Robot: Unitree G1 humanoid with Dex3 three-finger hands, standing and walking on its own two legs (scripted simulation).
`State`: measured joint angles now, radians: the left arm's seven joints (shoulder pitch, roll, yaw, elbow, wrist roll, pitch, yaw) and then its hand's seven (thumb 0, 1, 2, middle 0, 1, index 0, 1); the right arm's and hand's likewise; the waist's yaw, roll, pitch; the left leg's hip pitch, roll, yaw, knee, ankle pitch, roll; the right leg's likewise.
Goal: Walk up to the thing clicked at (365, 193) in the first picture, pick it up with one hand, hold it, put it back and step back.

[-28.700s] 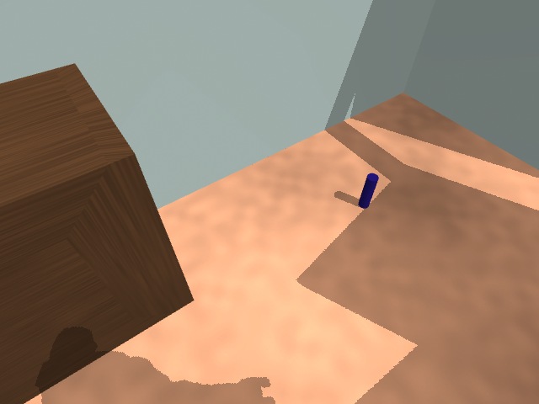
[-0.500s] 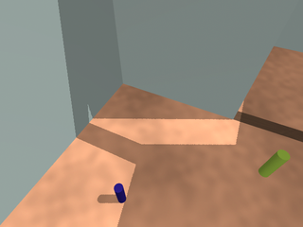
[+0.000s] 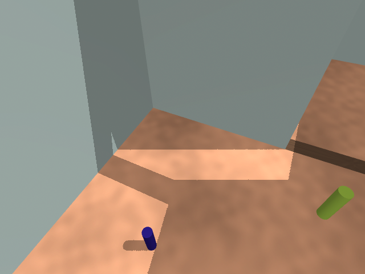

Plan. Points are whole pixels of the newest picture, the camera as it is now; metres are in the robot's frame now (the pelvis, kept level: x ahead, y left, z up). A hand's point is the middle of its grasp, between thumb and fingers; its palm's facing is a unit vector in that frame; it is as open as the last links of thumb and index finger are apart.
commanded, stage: stand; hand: left
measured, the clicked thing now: (149, 239) +0.42 +0.19 -0.68
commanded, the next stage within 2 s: step back in 1.24 s
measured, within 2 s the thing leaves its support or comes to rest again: neither
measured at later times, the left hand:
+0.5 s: hand out of the picture +0.08 +0.23 -0.15, palm faces -0.01 -0.94 -0.34, open 7.4 cm
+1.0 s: hand out of the picture +0.09 +0.23 -0.15, palm faces -0.02 -0.94 -0.34, open 7.4 cm
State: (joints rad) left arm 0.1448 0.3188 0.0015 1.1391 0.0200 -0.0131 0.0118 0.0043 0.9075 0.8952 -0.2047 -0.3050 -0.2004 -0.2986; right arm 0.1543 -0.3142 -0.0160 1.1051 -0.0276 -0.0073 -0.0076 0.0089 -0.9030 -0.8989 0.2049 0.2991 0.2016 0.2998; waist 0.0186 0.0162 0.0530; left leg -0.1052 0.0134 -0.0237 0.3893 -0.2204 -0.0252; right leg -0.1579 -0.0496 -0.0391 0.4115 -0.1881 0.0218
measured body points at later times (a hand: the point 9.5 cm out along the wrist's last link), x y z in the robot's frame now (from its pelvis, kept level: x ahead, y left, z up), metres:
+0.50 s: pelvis +0.01 -0.01 +0.00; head +0.02 -0.02 +0.45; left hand +0.08 +0.28 -0.13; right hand +0.07 -0.31 -0.14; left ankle +0.00 +0.14 -0.74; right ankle +0.03 -0.13 -0.74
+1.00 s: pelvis +0.01 -0.01 +0.00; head +0.01 -0.02 +0.45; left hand +0.09 +0.28 -0.13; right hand +0.06 -0.31 -0.14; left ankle +0.00 +0.14 -0.74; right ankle +0.03 -0.13 -0.74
